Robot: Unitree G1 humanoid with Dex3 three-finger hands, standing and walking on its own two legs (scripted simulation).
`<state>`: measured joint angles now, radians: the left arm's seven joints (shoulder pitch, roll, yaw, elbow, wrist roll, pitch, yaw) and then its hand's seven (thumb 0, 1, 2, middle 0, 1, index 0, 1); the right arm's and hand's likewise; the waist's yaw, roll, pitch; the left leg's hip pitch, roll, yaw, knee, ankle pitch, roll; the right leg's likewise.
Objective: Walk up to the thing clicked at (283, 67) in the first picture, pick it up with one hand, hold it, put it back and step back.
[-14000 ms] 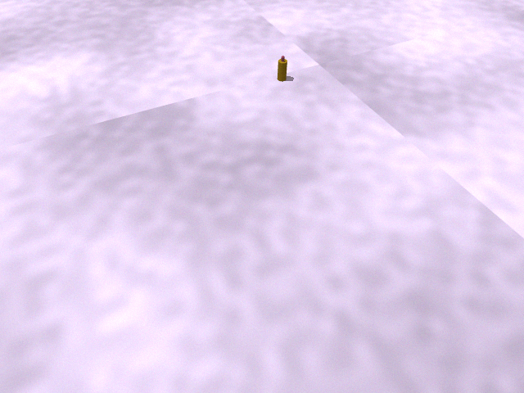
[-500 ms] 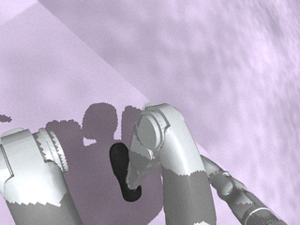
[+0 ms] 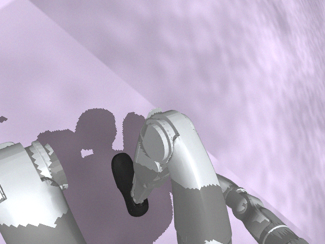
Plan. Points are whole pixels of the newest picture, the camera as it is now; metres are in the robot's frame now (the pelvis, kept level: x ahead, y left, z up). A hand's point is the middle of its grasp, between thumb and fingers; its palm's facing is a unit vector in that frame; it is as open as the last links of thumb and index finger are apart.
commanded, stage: close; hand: left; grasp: from the side
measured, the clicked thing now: out of the picture +0.47 +0.32 -0.20
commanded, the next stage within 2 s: settle in 0.56 s
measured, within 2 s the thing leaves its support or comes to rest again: leaves its support in 0.94 s
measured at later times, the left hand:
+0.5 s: hand out of the picture +0.45 +0.31 -0.17, palm faces +0.42 -0.91 -0.04, open 9.2 cm
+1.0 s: hand out of the picture +0.46 +0.32 -0.16, palm faces +0.42 -0.91 -0.01, open 8.7 cm
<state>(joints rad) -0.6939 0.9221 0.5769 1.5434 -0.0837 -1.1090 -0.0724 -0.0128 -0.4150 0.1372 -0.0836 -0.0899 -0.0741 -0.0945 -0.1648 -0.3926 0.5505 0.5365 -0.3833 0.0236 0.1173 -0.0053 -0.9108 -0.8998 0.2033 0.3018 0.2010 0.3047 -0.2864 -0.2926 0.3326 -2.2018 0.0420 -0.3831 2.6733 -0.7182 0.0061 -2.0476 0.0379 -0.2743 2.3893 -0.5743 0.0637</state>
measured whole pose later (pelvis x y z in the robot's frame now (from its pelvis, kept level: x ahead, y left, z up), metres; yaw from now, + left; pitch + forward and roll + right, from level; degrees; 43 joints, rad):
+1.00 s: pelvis +0.00 +0.00 +0.01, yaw +0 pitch +13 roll -19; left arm -0.79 0.95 0.53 1.49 -0.03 -1.04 0.00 -0.01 -0.21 1.03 -0.74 -1.08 -0.79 -1.10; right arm -0.17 -0.37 0.54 0.55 -0.38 0.06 0.13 -0.01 -0.90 -0.90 0.20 0.30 0.20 0.30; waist -0.28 -0.29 0.32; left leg -2.21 0.04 -0.38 2.65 -0.72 0.01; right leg -2.05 0.04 -0.28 2.36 -0.59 0.07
